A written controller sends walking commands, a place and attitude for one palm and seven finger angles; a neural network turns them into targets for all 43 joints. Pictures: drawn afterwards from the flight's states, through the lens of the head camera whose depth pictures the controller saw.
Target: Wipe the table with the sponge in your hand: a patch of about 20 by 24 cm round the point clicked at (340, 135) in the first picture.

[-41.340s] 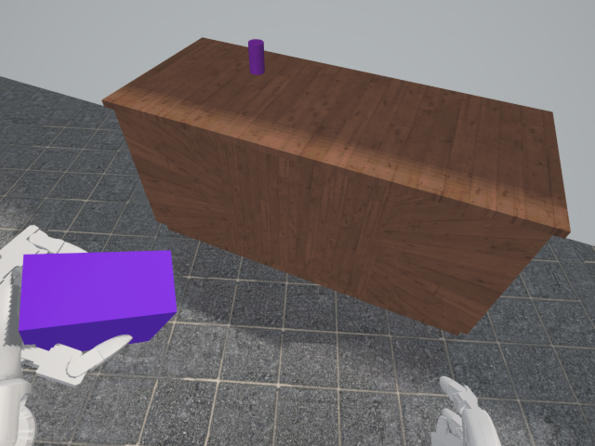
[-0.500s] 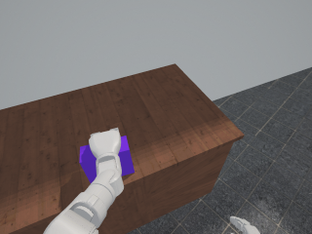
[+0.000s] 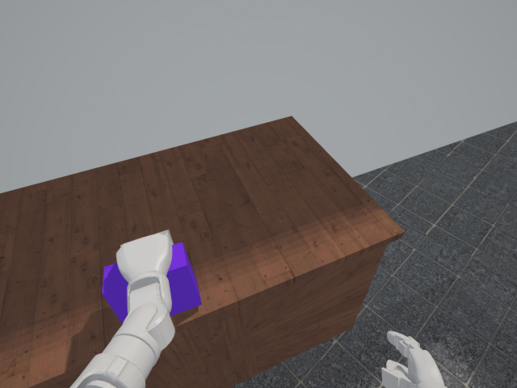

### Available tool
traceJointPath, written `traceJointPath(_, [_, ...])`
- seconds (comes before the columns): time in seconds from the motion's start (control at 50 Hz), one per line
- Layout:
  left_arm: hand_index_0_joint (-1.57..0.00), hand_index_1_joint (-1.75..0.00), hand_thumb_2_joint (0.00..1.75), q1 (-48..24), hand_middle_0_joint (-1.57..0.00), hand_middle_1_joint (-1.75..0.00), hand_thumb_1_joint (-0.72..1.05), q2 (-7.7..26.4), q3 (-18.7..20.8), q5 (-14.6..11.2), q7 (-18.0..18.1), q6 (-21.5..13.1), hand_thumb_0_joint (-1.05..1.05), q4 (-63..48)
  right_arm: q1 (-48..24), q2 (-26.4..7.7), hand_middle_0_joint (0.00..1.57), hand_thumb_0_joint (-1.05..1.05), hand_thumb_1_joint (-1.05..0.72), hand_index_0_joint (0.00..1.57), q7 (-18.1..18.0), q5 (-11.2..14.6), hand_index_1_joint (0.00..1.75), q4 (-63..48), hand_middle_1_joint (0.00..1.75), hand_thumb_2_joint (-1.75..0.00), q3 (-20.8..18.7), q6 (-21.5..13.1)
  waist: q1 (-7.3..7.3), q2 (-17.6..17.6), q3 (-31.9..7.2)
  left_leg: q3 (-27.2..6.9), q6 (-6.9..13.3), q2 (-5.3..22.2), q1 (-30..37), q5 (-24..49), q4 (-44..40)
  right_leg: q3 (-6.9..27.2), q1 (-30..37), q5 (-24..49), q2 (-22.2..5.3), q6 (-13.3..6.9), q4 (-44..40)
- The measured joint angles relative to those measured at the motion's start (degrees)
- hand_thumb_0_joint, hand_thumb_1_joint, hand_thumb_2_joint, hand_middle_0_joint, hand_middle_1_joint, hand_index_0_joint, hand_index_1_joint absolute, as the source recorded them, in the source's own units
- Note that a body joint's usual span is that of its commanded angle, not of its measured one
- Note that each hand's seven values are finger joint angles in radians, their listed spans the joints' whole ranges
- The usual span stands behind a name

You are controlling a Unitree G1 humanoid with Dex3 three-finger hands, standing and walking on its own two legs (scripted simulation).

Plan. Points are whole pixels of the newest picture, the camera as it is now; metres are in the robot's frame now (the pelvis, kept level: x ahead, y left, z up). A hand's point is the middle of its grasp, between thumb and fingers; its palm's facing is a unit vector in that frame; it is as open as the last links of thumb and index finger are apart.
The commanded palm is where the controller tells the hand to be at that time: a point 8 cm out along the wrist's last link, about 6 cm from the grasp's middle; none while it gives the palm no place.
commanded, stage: slide back across to the middle lane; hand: left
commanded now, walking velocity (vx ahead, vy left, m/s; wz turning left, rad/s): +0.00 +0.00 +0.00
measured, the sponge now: (158, 292) +0.30 +0.23 -0.06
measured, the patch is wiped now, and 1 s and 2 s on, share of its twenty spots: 0.95 0.95 0.95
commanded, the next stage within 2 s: wipe forward along the middle lane in 0.04 s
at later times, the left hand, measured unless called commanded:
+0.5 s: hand (142, 267) +0.32 +0.25 -0.01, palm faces -0.11 -0.04 -0.99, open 10.4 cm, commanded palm +0.31 +0.25 +0.02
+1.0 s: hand (139, 241) +0.38 +0.28 -0.01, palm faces -0.11 -0.02 -0.99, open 10.4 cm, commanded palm +0.36 +0.28 +0.02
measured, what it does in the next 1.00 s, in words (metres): stands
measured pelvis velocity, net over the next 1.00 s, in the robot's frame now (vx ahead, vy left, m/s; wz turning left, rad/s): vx -0.03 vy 0.00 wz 0.00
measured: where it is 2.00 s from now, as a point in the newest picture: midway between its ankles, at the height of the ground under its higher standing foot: outside the picture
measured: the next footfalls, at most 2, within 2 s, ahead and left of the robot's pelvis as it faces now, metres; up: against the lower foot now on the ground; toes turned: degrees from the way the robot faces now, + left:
none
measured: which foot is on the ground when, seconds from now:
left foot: down 0.00-1.00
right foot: down 0.00-1.00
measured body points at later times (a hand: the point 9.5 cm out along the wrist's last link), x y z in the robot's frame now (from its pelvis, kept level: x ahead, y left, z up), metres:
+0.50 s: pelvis -0.01 +0.00 -0.01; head +0.01 -0.03 +0.44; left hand +0.32 +0.25 +0.04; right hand +0.16 -0.24 -0.13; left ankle +0.02 +0.12 -0.73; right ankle -0.01 -0.07 -0.73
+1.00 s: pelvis -0.03 +0.00 -0.02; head +0.02 -0.01 +0.42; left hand +0.38 +0.28 +0.04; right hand +0.04 -0.26 -0.16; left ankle +0.02 +0.12 -0.73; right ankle -0.01 -0.07 -0.73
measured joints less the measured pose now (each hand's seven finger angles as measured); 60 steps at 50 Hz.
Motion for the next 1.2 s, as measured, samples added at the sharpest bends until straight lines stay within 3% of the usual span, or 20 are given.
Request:
traceJointPath(0.2, [-0.69, -1.34, 1.04, 3.7, -0.69, -1.33, -0.52, 1.9, 2.8, 0.9, -1.0, -3.7, -0.01, -3.9, -0.1, 0.0, 0.20, 0.01, -0.91, 0.20, -0.7, -0.3, 0.30, -0.4, 0.30, -0.90, 0.3, -0.6, 0.51, 0.0, 0.1, 0.0, -0.1, 0.1, -0.1, -0.5, 0.3, 0.0, -0.1, -0.5, 0.1, -0.1, 0.3])
traceJointPath(0.42, [-0.71, -1.31, 1.04, -2.8, -0.71, -1.31, -0.53, 3.5, 4.9, 1.7, -1.9, -6.0, -0.01, 2.2, 1.5, -0.4, 0.20, 0.01, -0.91, 0.20, -1.6, -0.5, 0.30, 1.2, 0.30, -0.90, -0.1, -1.7, -0.10, 0.3, 0.5, -0.7, 0.0, -0.1, -4.4, -0.5, 2.5, -0.8, -4.1, -0.7, -0.1, 0.0, 2.4])
traceJointPath(0.92, [-0.72, -1.31, 1.04, -22.3, -0.72, -1.30, -0.54, 10.4, 11.2, 1.3, 1.5, -11.6, 0.02, 24.5, 8.6, -0.7, 0.20, 0.01, -0.91, 0.20, -1.8, -0.5, 0.30, 4.3, 0.30, -0.90, 0.0, -3.3, -5.03, 0.2, -0.3, -1.4, 0.4, 0.7, -17.3, -0.5, 9.3, -1.6, -16.4, 0.1, 0.6, 0.0, 7.9])
traceJointPath(1.2, [-0.72, -1.31, 1.04, -25.7, -0.72, -1.30, -0.54, 13.2, 13.3, 2.4, 0.9, -12.2, 0.02, 28.0, 11.4, -1.2, 0.20, 0.01, -0.91, 0.20, -0.9, -0.9, 0.30, 4.2, 0.30, -0.90, 0.0, -3.6, -6.57, 0.2, -1.9, -0.9, 0.9, 1.1, -20.5, -2.0, 11.2, -1.0, -18.9, -0.3, 1.0, 0.9, 8.1])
